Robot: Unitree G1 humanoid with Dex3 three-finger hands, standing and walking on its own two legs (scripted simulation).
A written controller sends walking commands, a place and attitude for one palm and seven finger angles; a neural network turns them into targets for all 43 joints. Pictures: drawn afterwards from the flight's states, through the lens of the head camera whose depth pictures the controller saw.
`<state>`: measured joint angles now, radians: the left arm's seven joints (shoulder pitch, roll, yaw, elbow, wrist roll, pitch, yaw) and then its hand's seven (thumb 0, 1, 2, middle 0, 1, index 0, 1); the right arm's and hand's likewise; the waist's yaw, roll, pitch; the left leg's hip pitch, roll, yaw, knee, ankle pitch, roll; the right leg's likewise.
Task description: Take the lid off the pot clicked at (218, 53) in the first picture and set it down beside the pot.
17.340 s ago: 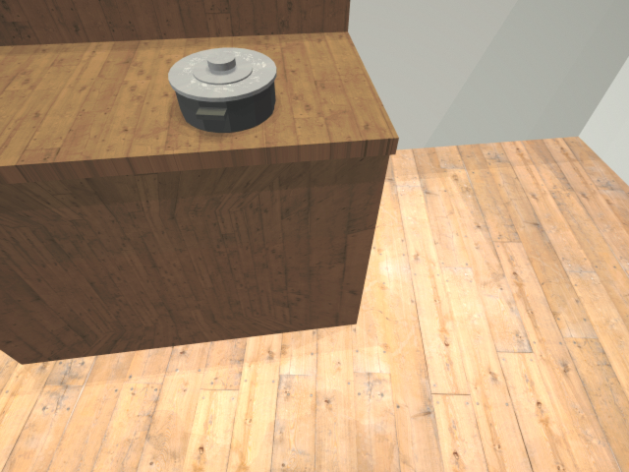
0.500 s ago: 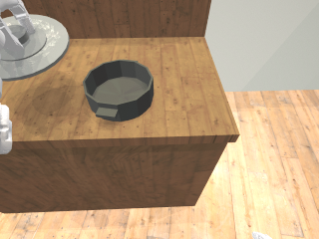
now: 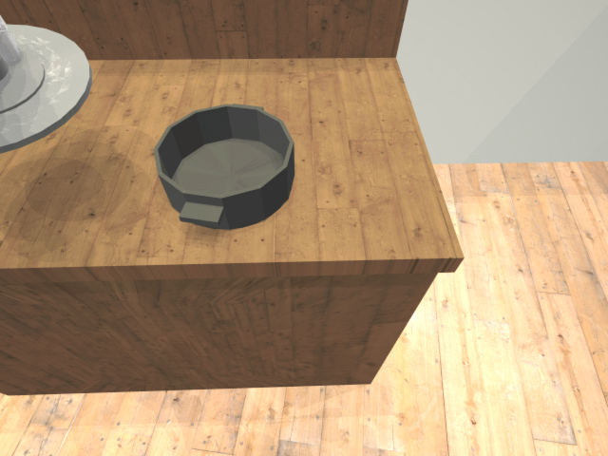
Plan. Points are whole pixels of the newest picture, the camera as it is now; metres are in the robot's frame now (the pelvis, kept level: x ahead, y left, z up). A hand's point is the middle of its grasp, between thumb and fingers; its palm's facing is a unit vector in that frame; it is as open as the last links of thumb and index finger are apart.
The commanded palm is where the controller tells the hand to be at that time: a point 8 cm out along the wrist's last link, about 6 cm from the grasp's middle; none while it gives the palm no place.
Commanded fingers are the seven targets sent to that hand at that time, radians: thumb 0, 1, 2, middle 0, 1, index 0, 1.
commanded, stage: lower the lid onto the table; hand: left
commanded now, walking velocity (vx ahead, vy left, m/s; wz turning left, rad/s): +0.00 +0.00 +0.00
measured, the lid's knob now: out of the picture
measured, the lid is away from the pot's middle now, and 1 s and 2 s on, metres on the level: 0.24 0.22 0.23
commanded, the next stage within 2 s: none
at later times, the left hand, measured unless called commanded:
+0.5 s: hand out of the picture +0.45 +0.33 +0.25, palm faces -0.27 -0.25 -0.93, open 8.1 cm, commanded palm +0.47 +0.34 +0.33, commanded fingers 0.00 0.71 0.94 -0.66 -1.06 -0.68 -1.08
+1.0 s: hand (19, 103) +0.46 +0.31 +0.22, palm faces -0.33 -0.24 -0.92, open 8.1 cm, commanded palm +0.47 +0.33 +0.30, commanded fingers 0.00 0.71 0.94 -0.66 -1.06 -0.68 -1.08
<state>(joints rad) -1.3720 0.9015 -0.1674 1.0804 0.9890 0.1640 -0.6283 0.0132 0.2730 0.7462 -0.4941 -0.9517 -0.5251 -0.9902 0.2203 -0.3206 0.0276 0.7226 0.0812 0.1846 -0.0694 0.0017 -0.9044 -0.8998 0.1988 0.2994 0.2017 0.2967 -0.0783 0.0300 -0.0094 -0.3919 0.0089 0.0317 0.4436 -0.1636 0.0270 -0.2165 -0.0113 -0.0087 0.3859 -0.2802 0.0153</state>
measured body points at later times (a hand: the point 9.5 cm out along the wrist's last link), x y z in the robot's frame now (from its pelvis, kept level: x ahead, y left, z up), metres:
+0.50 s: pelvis +0.00 +0.00 +0.00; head +0.05 -0.01 +0.45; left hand +0.47 +0.34 +0.30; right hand +0.07 -0.29 -0.13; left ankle +0.03 +0.10 -0.74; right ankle -0.06 -0.13 -0.74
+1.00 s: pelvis +0.00 +0.00 +0.00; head +0.06 +0.00 +0.44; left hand +0.48 +0.32 +0.27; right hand +0.06 -0.29 -0.13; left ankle +0.03 +0.10 -0.74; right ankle -0.06 -0.13 -0.74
